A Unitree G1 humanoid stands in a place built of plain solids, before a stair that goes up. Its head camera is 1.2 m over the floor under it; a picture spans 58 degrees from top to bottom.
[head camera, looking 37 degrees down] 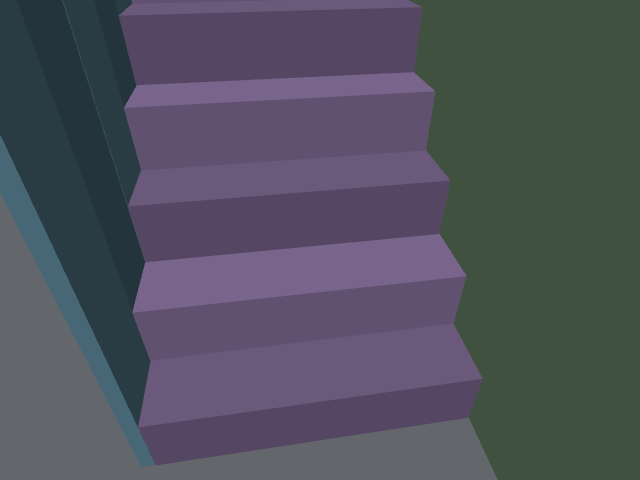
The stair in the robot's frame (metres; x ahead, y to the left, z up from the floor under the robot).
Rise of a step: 0.19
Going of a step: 0.20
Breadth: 0.90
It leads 9 degrees to the left of straight ahead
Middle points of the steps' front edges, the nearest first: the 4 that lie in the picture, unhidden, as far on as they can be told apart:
0.64 0.00 0.19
0.84 0.03 0.39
1.04 0.06 0.58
1.24 0.10 0.78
